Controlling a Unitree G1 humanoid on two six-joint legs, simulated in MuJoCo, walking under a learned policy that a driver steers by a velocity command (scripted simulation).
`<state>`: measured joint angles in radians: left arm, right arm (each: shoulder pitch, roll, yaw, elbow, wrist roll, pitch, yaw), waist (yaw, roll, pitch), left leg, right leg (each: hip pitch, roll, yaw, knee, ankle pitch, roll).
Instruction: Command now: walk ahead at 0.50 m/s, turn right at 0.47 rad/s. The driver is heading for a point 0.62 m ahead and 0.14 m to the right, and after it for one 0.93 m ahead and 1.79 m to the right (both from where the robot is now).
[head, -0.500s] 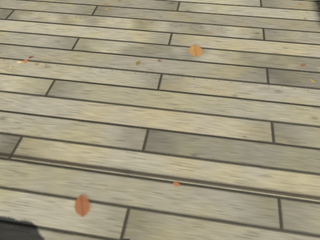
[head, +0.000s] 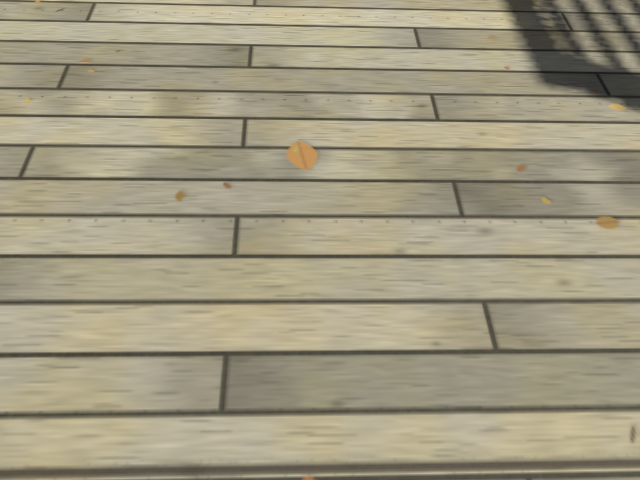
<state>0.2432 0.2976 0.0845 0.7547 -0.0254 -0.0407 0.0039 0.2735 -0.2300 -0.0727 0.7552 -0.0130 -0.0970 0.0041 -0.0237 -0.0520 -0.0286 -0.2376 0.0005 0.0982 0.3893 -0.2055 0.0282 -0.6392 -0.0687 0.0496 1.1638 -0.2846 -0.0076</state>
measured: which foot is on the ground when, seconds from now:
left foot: down 0.00-0.30, up 0.32-0.80, down 0.82-1.00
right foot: up 0.00-0.30, down 0.32-0.84, up 0.86-1.00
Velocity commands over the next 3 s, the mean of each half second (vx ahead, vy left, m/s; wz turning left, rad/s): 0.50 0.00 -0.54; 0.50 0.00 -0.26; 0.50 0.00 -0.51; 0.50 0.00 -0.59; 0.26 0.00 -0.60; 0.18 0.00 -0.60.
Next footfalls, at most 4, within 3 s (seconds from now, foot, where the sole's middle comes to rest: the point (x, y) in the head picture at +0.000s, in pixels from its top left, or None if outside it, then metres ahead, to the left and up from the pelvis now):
0.32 right None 0.30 -0.18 -0.78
0.82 left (347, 420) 0.63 -0.07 -0.78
1.38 right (484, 356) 0.79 -0.41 -0.78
1.82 left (474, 246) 1.14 -0.45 -0.78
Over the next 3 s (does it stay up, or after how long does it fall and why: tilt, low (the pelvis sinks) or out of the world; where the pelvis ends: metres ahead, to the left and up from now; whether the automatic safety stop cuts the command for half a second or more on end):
stays up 1.11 -0.71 0.00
